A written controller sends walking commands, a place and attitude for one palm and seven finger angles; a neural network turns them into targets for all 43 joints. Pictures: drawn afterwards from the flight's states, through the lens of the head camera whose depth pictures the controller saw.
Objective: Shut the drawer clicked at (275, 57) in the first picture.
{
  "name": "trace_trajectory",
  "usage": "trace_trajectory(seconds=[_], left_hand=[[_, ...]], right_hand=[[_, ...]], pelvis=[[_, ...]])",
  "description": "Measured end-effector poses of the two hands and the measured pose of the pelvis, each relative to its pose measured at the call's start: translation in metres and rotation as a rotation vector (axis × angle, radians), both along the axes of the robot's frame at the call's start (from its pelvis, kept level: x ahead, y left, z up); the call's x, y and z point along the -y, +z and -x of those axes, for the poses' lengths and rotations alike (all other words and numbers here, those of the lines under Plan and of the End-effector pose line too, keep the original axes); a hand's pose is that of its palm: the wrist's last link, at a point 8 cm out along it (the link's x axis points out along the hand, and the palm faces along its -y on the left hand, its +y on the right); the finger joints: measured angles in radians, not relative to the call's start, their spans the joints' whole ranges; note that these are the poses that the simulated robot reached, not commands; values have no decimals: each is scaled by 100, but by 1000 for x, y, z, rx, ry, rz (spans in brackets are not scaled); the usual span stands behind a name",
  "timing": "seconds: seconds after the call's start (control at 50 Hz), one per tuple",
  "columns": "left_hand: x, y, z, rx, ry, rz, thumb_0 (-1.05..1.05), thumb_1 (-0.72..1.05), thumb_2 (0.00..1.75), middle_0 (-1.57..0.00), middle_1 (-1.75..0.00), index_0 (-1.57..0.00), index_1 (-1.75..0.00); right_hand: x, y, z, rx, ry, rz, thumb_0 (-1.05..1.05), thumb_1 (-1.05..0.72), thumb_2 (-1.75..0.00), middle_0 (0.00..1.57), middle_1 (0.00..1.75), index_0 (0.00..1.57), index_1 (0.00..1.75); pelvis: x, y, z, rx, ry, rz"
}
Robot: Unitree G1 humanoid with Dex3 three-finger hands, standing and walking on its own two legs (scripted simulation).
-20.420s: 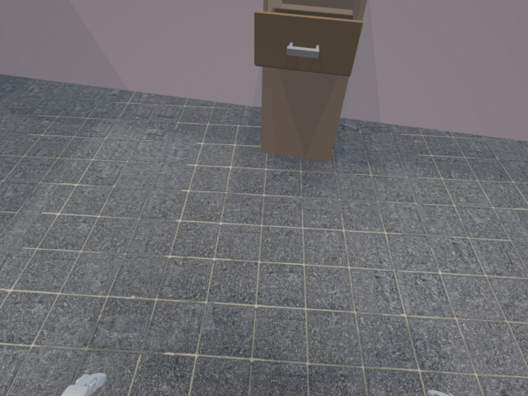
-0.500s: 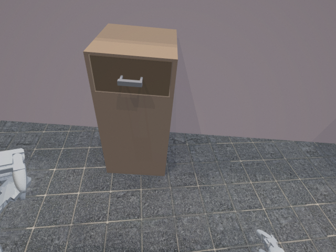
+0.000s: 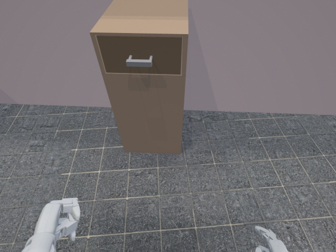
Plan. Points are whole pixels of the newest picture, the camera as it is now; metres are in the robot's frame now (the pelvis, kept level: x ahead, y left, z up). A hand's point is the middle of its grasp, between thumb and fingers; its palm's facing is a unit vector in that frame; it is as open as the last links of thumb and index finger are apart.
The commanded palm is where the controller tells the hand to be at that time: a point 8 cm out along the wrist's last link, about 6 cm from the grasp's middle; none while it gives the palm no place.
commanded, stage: let the arm hang, fingers relaxed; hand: left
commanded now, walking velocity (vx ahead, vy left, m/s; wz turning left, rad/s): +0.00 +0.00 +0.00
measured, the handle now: (140, 60) +0.86 +0.15 +0.01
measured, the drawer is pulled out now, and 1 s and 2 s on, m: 0.00 0.00 0.00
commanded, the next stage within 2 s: look to check the result in 0.94 s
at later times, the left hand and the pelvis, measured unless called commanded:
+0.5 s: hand out of the picture -0.05 +0.20 -0.15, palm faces +0.05 -0.96 -0.28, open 6.2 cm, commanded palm none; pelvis -0.01 -0.01 +0.01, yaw +1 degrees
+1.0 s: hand out of the picture +0.04 +0.16 -0.16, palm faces +0.03 -0.98 -0.22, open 7.4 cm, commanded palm none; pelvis +0.01 -0.03 +0.02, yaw +0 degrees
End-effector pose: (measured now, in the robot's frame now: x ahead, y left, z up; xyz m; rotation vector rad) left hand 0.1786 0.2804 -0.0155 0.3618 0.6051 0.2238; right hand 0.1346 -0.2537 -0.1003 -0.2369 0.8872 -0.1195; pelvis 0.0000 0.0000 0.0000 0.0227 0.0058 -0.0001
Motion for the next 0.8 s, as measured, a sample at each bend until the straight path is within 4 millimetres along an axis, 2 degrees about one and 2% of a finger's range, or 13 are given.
trace_trajectory(seconds=[0.06,0.1,0.14,0.2,0.26,0.36,0.42,0.5,0.62,0.8], left_hand=[[32,-67,47,-270,-1,110,1,91,90,-123,-143,-123,-143],[55,-96,85,-427,2,189,2,91,90,-116,-136,-116,-137],[59,-111,118,-526,54,197,2,91,90,-109,-132,-109,-129],[54,-122,160,-640,129,229,2,90,90,-98,-122,-98,-118],[49,-120,193,-732,175,234,2,91,90,-87,-109,-87,-105],[41,-109,226,-826,227,209,2,91,90,-68,-85,-68,-84],[38,-104,233,-848,243,192,1,91,90,-56,-72,-56,-71],[37,-101,228,-836,248,178,1,91,90,-41,-54,-41,-54],[45,-103,200,-768,222,182,1,91,90,-27,-38,-27,-38],[65,-107,158,-689,168,214,1,91,90,-21,-31,-20,-31]], right_hand=[[6,-8,22,-73,-21,-4,1,-90,-90,20,30,21,30],[8,-11,41,-148,-39,-3,1,-90,-90,20,30,20,30],[9,-14,62,-234,-50,6,1,-90,-90,20,30,20,30],[8,-18,94,-359,-63,15,1,-90,-90,20,30,20,30],[4,-21,120,-454,-73,7,1,-90,-90,20,30,20,30],[-6,-28,142,-528,-86,-33,1,-90,-90,20,30,20,30],[-10,-32,145,-533,-96,-55,1,-90,-90,20,30,20,30],[-13,-36,142,-519,-101,-75,0,-90,-90,20,30,20,30],[-11,-37,131,-483,-106,-84,0,-90,-90,20,30,20,30],[-2,-34,123,-465,-117,-72,0,-91,-90,20,30,20,30]], pelvis=[[8,-3,6,16,-5,-6],[11,-1,7,24,12,12],[14,1,7,25,22,28],[16,4,6,31,27,39],[15,8,6,30,27,44],[13,12,7,27,23,39],[12,13,7,29,20,34],[13,14,6,34,16,29],[16,14,3,43,13,24],[22,15,-3,43,10,21]])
